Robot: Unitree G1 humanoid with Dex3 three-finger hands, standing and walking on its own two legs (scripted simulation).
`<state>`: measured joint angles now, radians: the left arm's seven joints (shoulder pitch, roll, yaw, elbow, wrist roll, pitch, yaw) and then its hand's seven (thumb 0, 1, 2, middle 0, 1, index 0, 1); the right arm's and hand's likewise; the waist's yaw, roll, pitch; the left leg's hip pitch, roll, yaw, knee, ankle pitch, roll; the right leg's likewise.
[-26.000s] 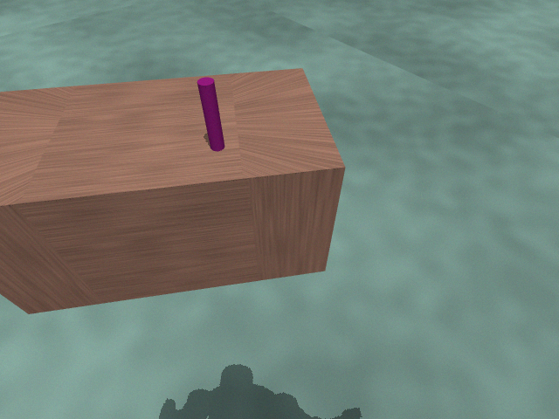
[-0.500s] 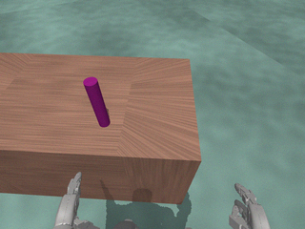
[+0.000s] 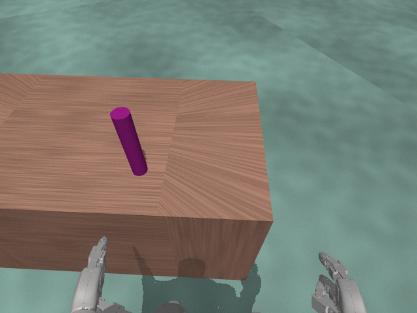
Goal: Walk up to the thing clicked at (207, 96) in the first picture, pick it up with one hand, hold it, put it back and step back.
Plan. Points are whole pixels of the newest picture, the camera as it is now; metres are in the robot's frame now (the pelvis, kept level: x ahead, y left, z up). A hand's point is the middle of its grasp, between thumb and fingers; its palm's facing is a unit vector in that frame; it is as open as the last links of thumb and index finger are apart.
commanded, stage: home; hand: left
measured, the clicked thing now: (131, 145) +0.50 +0.24 -0.01
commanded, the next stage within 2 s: stand in 0.50 s
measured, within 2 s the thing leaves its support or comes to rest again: neither
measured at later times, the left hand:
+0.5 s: hand out of the picture +0.09 +0.25 -0.10, palm faces -0.03 -0.91 -0.41, open 17.4 cm
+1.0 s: hand out of the picture +0.03 +0.24 -0.10, palm faces +0.01 -0.94 -0.34, open 10.2 cm
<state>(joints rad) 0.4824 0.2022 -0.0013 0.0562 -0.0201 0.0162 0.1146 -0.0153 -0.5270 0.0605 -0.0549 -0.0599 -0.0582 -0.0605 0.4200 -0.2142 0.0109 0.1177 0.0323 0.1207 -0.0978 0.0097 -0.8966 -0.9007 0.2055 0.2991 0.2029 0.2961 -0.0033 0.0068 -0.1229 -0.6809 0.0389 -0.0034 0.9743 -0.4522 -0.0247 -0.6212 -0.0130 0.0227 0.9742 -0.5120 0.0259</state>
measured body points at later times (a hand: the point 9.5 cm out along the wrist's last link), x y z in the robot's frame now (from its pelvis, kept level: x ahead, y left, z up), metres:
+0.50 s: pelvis -0.01 +0.00 +0.02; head +0.01 -0.01 +0.47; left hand +0.09 +0.30 -0.08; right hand +0.10 -0.29 -0.09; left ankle +0.02 +0.13 -0.68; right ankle -0.01 -0.14 -0.68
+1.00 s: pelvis -0.01 +0.00 +0.06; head -0.01 +0.00 +0.51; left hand +0.03 +0.29 -0.08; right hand +0.06 -0.29 -0.08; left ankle +0.02 +0.13 -0.68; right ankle -0.01 -0.14 -0.68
